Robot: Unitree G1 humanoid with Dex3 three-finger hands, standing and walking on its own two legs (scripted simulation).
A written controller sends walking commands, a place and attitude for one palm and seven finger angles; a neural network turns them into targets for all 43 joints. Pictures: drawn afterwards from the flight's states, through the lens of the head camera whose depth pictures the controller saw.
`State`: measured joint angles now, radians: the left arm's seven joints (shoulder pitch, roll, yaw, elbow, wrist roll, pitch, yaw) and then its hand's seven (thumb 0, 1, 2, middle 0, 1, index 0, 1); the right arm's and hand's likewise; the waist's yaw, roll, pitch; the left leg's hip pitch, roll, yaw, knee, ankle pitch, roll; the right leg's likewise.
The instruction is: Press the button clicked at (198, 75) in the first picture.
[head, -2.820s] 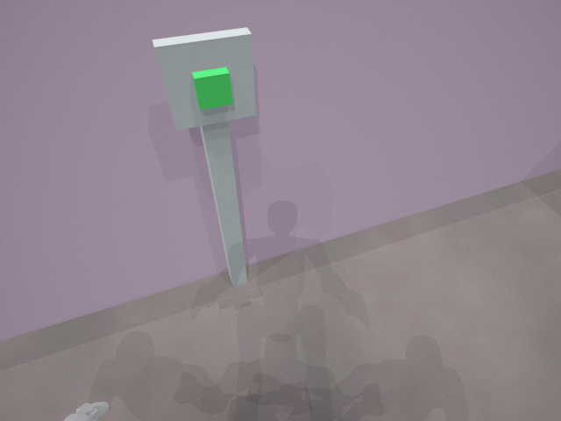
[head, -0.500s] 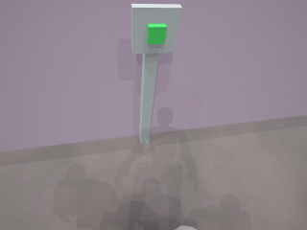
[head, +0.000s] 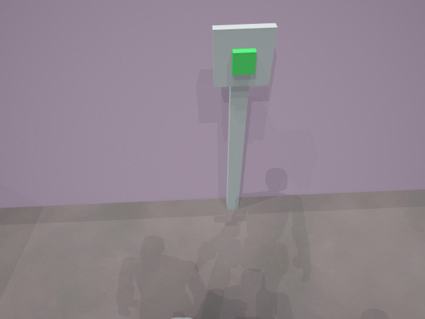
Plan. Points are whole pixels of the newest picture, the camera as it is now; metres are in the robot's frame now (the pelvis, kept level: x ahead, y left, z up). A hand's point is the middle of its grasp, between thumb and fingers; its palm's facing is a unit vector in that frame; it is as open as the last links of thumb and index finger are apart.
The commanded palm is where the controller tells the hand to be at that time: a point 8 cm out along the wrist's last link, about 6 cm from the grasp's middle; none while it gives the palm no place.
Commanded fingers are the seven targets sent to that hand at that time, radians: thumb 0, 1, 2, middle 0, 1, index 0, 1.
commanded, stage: take the last steps up to it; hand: left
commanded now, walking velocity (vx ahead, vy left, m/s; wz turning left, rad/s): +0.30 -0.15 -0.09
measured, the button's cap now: (243, 61) +0.76 -0.05 +0.11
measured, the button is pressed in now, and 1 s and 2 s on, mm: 0 0 0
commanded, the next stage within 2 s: come to a stop and stand still in 0.82 s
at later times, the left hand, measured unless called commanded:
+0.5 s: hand out of the picture +0.08 +0.18 -0.18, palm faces +0.00 -0.99 -0.14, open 7.4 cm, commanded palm none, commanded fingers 0.00 0.90 0.90 -0.20 -0.30 -0.20 -0.30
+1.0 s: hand (197, 260) +0.30 +0.07 -0.19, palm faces +0.01 -0.99 -0.15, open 7.3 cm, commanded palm none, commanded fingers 0.00 0.90 0.90 -0.20 -0.30 -0.20 -0.30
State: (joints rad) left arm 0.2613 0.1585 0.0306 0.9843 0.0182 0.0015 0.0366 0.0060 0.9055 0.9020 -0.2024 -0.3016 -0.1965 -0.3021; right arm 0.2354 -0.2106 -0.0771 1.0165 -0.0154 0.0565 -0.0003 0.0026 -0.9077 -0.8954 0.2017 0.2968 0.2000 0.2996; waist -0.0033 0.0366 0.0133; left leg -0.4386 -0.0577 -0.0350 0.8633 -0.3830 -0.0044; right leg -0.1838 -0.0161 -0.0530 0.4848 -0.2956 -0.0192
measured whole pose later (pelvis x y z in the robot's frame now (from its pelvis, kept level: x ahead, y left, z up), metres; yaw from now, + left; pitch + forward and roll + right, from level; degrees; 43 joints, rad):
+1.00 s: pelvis +0.25 -0.10 -0.01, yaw -2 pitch +0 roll -4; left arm 0.23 0.17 0.04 1.07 0.02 -0.03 0.02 0.00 0.93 0.90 -0.20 -0.30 -0.20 -0.30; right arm 0.18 -0.15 -0.04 1.01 -0.02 -0.02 -0.02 0.00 -0.91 -0.90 0.20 0.30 0.20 0.30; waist 0.00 0.01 0.01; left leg -0.38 0.10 0.12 0.71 -0.32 -0.01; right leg -0.20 0.07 -0.19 0.45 -0.25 -0.08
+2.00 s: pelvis +0.23 -0.14 +0.00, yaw -2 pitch -1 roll +0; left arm 0.31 0.23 0.05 0.97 0.02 0.03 0.02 0.01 0.91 0.90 -0.20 -0.30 -0.20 -0.30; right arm 0.29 -0.16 -0.03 0.95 -0.03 0.02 0.00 0.00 -0.91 -0.90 0.20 0.30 0.20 0.30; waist 0.00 -0.02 -0.02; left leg -0.27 0.01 0.08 0.54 -0.26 0.05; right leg -0.35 -0.04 -0.04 0.77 -0.41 0.00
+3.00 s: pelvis +0.25 -0.13 +0.00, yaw -4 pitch -1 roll -1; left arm 0.36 0.11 0.00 1.12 0.02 -0.02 0.05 0.01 0.91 0.90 -0.20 -0.30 -0.19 -0.30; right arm 0.32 -0.11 -0.01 1.15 0.00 -0.02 -0.03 0.00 -0.91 -0.90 0.20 0.30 0.20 0.30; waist 0.00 -0.01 0.00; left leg -0.17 -0.01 0.13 0.42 -0.23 0.06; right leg -0.16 -0.03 -0.03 0.41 -0.22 0.02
